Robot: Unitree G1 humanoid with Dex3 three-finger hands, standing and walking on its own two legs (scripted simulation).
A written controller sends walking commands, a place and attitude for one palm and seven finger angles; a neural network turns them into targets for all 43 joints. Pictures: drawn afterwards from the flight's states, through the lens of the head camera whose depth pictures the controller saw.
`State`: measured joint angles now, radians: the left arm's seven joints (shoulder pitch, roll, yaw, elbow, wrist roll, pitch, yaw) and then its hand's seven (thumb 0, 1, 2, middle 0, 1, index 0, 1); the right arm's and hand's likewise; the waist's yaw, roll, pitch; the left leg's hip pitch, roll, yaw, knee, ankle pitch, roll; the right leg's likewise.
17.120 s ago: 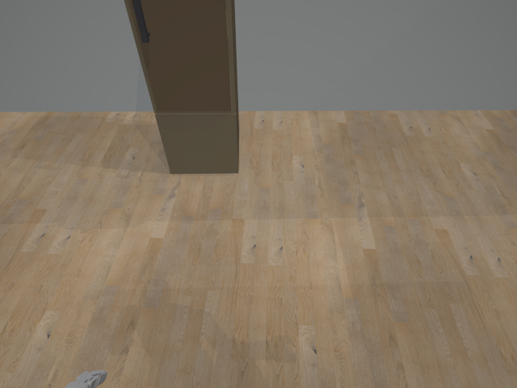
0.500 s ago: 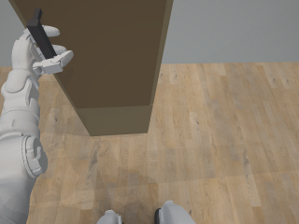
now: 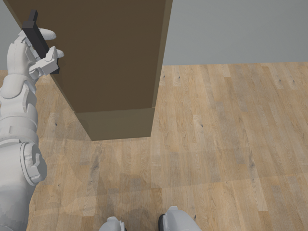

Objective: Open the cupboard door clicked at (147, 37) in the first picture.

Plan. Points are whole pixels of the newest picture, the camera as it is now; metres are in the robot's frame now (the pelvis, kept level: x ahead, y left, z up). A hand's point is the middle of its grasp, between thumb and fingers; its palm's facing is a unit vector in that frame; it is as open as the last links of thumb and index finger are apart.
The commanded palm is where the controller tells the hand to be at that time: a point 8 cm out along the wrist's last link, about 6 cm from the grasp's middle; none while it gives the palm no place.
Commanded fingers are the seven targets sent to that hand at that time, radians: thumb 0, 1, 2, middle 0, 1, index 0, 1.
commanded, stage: pull the door open along its arc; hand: left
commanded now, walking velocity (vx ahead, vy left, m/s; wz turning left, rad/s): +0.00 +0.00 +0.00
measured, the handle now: (44, 44) +0.57 +0.21 +0.10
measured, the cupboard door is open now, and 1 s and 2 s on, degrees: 1 54 51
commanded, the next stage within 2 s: open thumb and fingers to let go in 0.84 s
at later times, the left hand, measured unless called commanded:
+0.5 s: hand (71, 101) +0.40 +0.14 +0.10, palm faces +0.19 -0.98 +0.08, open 6.1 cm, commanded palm +0.34 +0.19 +0.10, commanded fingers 0.00 0.90 0.90 -0.40 -1.35 -0.40 -1.35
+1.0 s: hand (129, 136) +0.31 +0.03 +0.10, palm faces +0.35 -0.94 -0.04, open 6.2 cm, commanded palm +0.27 +0.08 +0.10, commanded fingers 0.00 0.62 0.78 -0.38 -1.32 -0.38 -1.32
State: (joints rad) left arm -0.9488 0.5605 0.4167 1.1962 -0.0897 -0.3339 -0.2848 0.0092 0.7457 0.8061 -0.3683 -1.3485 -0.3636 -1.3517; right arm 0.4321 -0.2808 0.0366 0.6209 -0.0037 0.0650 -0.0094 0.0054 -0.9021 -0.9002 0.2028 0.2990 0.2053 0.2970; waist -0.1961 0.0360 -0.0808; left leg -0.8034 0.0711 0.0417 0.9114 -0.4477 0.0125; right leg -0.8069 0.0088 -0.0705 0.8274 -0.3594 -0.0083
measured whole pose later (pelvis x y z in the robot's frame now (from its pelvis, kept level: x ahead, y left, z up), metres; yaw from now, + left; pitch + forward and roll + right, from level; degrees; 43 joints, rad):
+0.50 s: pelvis +0.01 +0.00 +0.02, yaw +0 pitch +12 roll -1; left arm -0.32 0.10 0.19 0.46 -0.16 -0.25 0.09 0.02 0.69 0.75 -0.34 -1.34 -0.36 -1.29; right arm 0.29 -0.24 0.00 0.55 0.02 0.02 0.04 0.01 -0.90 -0.90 0.20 0.30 0.20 0.30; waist -0.05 0.05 -0.12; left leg -0.57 0.05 0.07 0.78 -0.42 0.01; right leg -0.60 0.00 -0.04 0.75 -0.36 -0.01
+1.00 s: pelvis +0.02 -0.05 +0.02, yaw +4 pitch +4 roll +1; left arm 0.07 -0.09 -0.27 0.04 0.07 -0.06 0.57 0.02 0.65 0.74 -0.34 -1.32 -0.36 -1.34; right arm 0.16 -0.19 0.01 0.56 -0.05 0.08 0.01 0.01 -0.90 -0.90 0.20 0.30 0.20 0.30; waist -0.03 0.04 -0.06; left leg -0.38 0.06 -0.01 0.72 -0.40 -0.04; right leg -0.41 0.00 -0.12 0.73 -0.40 -0.06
